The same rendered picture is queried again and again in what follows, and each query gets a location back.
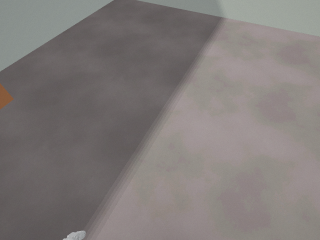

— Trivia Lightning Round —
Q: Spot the robot left hand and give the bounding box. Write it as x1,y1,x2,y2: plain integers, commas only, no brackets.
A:
63,230,86,240

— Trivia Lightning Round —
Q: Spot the cabinet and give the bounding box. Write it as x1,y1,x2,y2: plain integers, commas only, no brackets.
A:
0,84,14,109

